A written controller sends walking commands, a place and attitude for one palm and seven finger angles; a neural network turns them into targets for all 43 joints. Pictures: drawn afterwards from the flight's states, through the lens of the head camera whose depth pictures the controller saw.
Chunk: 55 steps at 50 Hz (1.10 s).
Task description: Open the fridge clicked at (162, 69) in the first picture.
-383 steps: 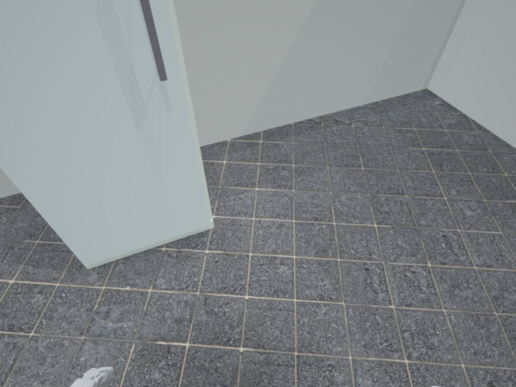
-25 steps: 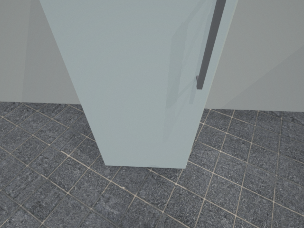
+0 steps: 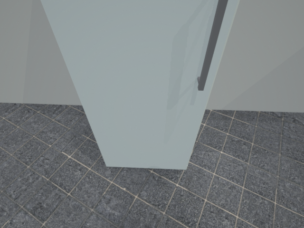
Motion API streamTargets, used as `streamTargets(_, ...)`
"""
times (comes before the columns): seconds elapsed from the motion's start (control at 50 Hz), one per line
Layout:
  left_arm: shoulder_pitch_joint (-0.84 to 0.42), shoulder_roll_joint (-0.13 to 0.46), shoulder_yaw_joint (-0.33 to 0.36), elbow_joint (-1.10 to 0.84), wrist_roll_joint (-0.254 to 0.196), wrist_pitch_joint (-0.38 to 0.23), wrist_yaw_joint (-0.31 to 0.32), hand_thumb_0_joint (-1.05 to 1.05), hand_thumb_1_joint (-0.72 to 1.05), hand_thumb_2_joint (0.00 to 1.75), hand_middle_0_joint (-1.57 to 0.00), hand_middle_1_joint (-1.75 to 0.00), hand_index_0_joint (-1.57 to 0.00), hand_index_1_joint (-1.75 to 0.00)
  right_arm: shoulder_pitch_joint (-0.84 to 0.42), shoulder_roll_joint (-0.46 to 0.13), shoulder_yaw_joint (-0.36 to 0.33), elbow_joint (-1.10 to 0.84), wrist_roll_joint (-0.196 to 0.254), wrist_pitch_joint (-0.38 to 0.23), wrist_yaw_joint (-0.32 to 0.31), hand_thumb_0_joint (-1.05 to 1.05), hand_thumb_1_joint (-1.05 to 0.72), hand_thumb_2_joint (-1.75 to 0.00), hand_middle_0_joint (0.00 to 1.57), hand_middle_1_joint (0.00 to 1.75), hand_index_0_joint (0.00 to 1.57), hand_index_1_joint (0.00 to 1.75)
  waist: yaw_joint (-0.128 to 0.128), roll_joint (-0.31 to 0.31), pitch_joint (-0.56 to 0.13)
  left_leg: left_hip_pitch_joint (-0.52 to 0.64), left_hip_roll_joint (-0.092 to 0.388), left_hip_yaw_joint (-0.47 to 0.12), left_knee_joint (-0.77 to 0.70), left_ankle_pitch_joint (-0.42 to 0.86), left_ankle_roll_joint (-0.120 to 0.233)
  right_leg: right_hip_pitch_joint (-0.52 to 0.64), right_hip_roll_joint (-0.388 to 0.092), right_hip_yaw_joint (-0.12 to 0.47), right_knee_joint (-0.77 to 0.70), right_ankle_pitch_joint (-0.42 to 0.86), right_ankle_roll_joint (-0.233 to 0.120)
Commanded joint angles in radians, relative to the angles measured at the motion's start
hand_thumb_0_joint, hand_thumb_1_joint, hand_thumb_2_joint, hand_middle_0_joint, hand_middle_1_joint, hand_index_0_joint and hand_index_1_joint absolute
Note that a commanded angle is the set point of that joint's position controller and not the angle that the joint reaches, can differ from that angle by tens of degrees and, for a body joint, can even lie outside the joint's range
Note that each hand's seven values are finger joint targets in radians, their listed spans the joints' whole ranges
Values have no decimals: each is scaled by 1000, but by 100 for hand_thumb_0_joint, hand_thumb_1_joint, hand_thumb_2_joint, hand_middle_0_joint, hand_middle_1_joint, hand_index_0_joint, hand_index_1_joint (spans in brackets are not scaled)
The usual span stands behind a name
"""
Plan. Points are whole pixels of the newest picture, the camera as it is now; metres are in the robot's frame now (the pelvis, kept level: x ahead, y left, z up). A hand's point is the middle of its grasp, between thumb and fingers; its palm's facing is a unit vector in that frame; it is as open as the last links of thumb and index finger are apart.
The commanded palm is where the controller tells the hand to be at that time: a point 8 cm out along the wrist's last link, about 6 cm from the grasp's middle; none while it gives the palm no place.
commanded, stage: look again from close up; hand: right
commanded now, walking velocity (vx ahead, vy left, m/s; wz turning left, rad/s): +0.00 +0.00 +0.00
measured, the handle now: (210, 42) +0.57 -0.14 +0.22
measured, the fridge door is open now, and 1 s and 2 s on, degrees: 0 0 0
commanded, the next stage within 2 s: shuffle to correct the standing spot in 0.34 s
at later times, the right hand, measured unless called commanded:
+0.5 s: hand out of the picture -0.02 -0.16 -0.18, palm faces +0.05 +0.99 -0.16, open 7.4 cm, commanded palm none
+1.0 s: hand out of the picture +0.03 -0.16 -0.19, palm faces +0.02 +0.99 -0.10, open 7.4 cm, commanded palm none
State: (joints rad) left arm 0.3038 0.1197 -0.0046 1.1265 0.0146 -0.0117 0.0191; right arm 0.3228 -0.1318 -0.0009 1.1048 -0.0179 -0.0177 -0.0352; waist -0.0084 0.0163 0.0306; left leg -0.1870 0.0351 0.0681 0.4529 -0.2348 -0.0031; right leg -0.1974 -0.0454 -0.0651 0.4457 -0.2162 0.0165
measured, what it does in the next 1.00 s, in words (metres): lifts its left foot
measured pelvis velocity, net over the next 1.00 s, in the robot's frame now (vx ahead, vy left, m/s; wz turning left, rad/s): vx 0.09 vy -0.01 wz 0.02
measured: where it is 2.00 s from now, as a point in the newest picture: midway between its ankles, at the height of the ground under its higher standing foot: outside the picture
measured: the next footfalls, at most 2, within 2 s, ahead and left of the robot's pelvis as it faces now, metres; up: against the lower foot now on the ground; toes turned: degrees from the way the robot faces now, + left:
left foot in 1.16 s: +0.23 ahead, +0.14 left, +0.00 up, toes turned +7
right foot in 1.46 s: +0.13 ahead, -0.09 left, +0.00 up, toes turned -7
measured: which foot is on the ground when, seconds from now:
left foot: down 0.00-0.90, up 0.92-1.00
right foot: down 0.00-1.00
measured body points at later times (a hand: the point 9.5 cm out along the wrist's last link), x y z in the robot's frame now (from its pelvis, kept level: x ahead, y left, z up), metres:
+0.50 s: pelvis +0.00 +0.00 +0.00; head +0.00 +0.00 +0.45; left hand -0.01 +0.21 -0.16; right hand -0.02 -0.21 -0.16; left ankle +0.01 +0.12 -0.74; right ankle +0.02 -0.13 -0.74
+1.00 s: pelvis +0.09 -0.01 -0.01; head +0.10 -0.03 +0.44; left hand +0.05 +0.20 -0.16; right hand +0.03 -0.21 -0.18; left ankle +0.04 +0.10 -0.68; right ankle +0.02 -0.12 -0.74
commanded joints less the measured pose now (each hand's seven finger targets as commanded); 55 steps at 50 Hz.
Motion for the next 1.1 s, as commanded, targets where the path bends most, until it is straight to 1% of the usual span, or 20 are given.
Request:
streamTargets(0.0,59,90,20,-26,0,-13,9,0,90,90,-20,-30,-20,-30,82,-88,-20,-26,1,-11,-3,0,-90,-90,20,30,20,30,2,-19,55,-41,75,-84,-110,27,28,-34,-58,66,-92,39,-24)
streamTargets(0.42,72,83,19,-22,-1,-14,11,0,90,90,-20,-30,-20,-30,85,-84,-21,-22,-1,-11,-4,0,-90,-90,20,30,20,30,0,-23,55,-35,71,-82,-110,39,28,-34,-62,68,-95,45,-23)
streamTargets(0.46,89,72,19,-16,3,-9,10,0,90,90,-20,-30,-20,-30,98,-73,-23,-13,-2,-7,-1,0,-90,-90,20,30,20,30,3,-8,50,-47,69,-81,-108,-89,30,-35,-55,57,-92,-76,-22)
streamTargets(0.54,97,85,32,-21,12,6,3,0,90,90,-20,-30,-20,-30,101,-78,-36,-24,-10,6,9,0,-90,-90,20,30,20,30,3,-19,126,-127,52,-83,-95,-323,39,-105,-63,82,-107,-333,-40)
streamTargets(0.58,99,87,37,-30,14,7,1,0,90,90,-20,-30,-20,-30,113,-76,-41,-31,-11,7,13,0,-90,-90,20,30,20,30,0,-38,163,-149,46,-89,-81,-353,44,-146,-67,99,-111,-387,-49)
streamTargets(0.62,107,81,39,-36,12,3,1,0,90,90,-20,-30,-20,-30,135,-75,-44,-30,-12,2,17,0,-90,-90,20,30,20,30,-3,-18,158,-134,51,-98,-77,-339,54,-157,-68,96,-82,-366,-56)
streamTargets(0.66,104,67,38,-45,12,-4,0,0,90,90,-20,-30,-20,-30,160,-76,-49,-23,-9,-5,18,0,-90,-90,20,30,20,30,-10,19,153,-109,77,-135,-95,-329,71,-171,-46,59,-12,-295,-51)
streamTargets(0.72,75,35,33,-65,10,-11,-4,0,90,90,-20,-30,-20,-30,211,-107,-62,-9,-6,-11,14,0,-90,-90,20,30,20,30,-28,138,146,-31,149,-235,-173,-376,114,-248,4,-33,169,-208,-34)
streamTargets(0.76,45,26,33,-81,11,-19,-9,0,90,90,-20,-30,-20,-30,223,-115,-70,-6,-7,-18,10,0,-90,-90,20,30,20,30,-25,141,146,-27,208,-288,-200,-321,149,-261,-8,-49,247,-187,-31)
streamTargets(0.8,71,24,31,-75,8,-30,-10,0,90,90,-20,-30,-20,-30,195,-107,-69,-11,-7,-24,12,0,-90,-90,20,30,20,30,2,103,119,-53,191,-217,-126,-179,146,-170,-16,-53,165,-162,-33)
streamTargets(0.82,119,25,31,-53,6,-35,-9,0,90,90,-20,-30,-20,-30,175,-94,-66,-15,-6,-24,12,0,-90,-90,20,30,20,30,29,34,93,-92,144,-145,-43,-100,126,-60,-22,-53,84,-111,-39)
streamTargets(0.84,207,57,36,-14,7,-44,-3,0,90,90,-20,-30,-20,-30,147,-71,-60,-21,-4,-25,16,0,-90,-90,20,30,20,30,62,-87,59,-168,71,-44,122,-6,86,82,-78,29,6,22,-65)
streamTargets(0.86,340,131,54,39,15,-51,9,0,90,90,-20,-30,-20,-30,105,-34,-50,-42,-3,-27,21,0,-90,-90,20,30,20,30,104,-300,21,-329,-15,74,383,-72,34,235,-244,263,-67,229,-141)
streamTargets(0.88,416,155,54,70,20,-47,23,0,90,90,-20,-30,-20,-30,25,-36,-43,-71,-6,-31,19,0,-90,-90,20,30,20,30,134,-384,62,-521,-36,60,578,-334,21,331,-359,384,-129,523,-225)
streamTargets(0.9,417,131,43,82,20,-45,31,0,90,90,-20,-30,-20,-30,-1,-61,-54,-72,-11,-28,18,0,-90,-90,20,30,20,30,121,-299,93,-568,10,-6,680,-330,31,323,-379,345,-98,669,-252)
streamTargets(0.92,378,105,35,63,17,-49,32,0,90,90,-20,-30,-20,-30,-24,-57,-56,-79,-11,-30,23,0,-90,-90,20,30,20,30,105,-186,125,-562,36,-19,685,-304,34,254,-373,301,-92,721,-253)
streamTargets(0.94,311,107,33,42,21,-50,34,0,90,90,-20,-30,-20,-30,-29,-28,-55,-77,-11,-26,28,0,-90,-90,20,30,20,30,77,-136,146,-523,57,-24,650,-288,27,192,-351,236,-88,722,-231)
streamTargets(0.98,225,107,30,14,22,-49,37,0,90,90,-20,-30,-20,-30,-22,13,-47,-73,-4,-9,32,0,-90,-90,20,30,20,30,42,-163,130,-401,57,-9,525,-211,9,106,-269,123,-97,718,-175)
streamTargets(1.02,156,99,26,-7,17,-46,42,0,90,90,-20,-30,-20,-30,-2,21,-45,-73,2,2,29,0,-90,-90,20,30,20,30,13,-205,109,-258,36,25,334,-95,1,42,-197,33,-69,765,-130)
streamTargets(1.08,122,138,48,-22,4,-30,40,0,90,90,-20,-30,-20,-30,67,-36,-61,-56,1,4,23,0,-90,-90,20,30,20,30,-30,-164,24,-53,8,60,77,137,-9,40,-166,26,30,630,-96)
